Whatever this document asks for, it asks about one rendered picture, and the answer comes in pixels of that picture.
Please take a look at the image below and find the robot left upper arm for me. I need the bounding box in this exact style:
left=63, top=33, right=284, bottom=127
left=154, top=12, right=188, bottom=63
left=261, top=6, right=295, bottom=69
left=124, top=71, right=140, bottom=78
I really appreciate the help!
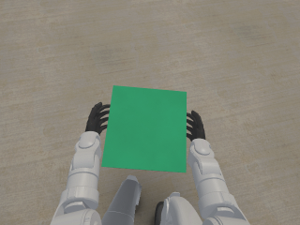
left=51, top=208, right=102, bottom=225

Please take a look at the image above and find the robot left forearm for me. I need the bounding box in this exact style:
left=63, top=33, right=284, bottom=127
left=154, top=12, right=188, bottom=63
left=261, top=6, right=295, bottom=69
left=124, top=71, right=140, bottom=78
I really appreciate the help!
left=50, top=131, right=102, bottom=225

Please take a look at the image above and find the robot right hand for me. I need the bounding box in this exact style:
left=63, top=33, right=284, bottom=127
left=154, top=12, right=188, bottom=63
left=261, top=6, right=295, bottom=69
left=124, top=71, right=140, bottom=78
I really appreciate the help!
left=187, top=110, right=206, bottom=141

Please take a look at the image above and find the robot right shin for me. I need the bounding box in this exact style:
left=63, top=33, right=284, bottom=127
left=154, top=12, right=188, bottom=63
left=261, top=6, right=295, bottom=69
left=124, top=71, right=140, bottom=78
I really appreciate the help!
left=159, top=192, right=180, bottom=225

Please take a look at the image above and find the carton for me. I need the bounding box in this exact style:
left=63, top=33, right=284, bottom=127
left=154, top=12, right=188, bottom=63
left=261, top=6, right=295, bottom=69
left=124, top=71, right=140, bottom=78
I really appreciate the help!
left=101, top=85, right=187, bottom=173

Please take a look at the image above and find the robot left hand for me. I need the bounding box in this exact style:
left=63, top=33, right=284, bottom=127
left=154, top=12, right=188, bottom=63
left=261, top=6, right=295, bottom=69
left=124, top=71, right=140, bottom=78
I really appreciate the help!
left=85, top=102, right=111, bottom=136

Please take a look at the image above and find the left robot thigh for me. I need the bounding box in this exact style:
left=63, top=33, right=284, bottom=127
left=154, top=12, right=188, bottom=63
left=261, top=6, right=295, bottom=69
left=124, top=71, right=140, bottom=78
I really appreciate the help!
left=101, top=179, right=143, bottom=225

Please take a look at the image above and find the robot right forearm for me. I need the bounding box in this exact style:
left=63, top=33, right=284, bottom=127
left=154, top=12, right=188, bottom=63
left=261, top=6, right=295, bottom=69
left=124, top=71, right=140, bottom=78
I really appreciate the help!
left=187, top=138, right=249, bottom=223

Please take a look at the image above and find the robot right upper arm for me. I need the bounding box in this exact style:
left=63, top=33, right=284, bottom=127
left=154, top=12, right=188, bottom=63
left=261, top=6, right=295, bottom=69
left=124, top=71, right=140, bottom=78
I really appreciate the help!
left=202, top=216, right=250, bottom=225

